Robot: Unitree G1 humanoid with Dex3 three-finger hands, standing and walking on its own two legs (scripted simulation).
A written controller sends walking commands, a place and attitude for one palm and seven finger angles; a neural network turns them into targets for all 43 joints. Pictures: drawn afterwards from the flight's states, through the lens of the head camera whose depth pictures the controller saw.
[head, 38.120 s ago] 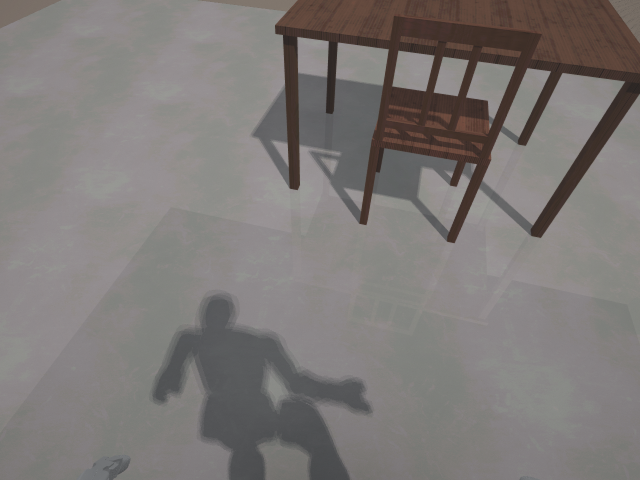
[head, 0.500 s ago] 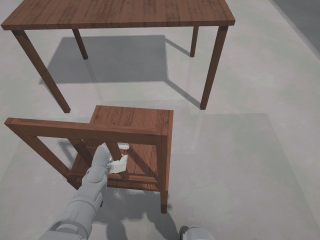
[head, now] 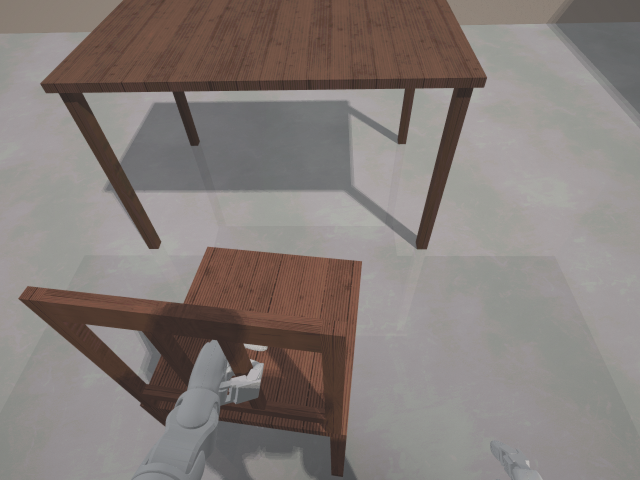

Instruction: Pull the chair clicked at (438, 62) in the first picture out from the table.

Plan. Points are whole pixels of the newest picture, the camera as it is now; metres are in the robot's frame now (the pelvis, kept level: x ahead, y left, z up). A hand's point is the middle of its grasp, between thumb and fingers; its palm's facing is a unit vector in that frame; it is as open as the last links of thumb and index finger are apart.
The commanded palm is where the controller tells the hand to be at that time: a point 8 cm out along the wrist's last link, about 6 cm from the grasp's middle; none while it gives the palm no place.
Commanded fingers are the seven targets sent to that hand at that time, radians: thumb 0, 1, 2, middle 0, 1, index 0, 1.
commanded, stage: stop walking, hand still on the chair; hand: left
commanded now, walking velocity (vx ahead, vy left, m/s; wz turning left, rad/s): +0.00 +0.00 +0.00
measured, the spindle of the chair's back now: (183, 367) +0.29 +0.23 -0.11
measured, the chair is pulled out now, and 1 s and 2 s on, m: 0.65 0.65 0.65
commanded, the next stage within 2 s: open the thumb and straighten the fingers in 0.26 s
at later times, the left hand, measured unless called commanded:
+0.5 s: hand (251, 376) +0.26 +0.11 -0.06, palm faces -0.06 -0.99 -0.15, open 6.0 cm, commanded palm +0.24 +0.17 -0.04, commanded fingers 0.00 -0.07 0.43 -0.50 -1.45 -0.50 -1.45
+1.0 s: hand (250, 371) +0.27 +0.12 -0.06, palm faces -0.05 -0.98 -0.18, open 16.2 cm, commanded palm +0.25 +0.17 -0.04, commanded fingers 0.00 -0.55 0.20 0.00 0.00 0.00 0.00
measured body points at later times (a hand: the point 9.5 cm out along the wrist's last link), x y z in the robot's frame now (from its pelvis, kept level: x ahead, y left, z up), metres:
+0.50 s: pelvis +0.00 +0.00 -0.01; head +0.02 +0.00 +0.44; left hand +0.26 +0.17 -0.04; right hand +0.12 -0.24 -0.12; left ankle -0.08 +0.12 -0.73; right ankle +0.08 -0.12 -0.73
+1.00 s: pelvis +0.00 +0.00 -0.03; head +0.04 -0.03 +0.42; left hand +0.27 +0.17 -0.04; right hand +0.17 -0.24 -0.13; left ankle -0.08 +0.12 -0.73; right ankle +0.08 -0.12 -0.73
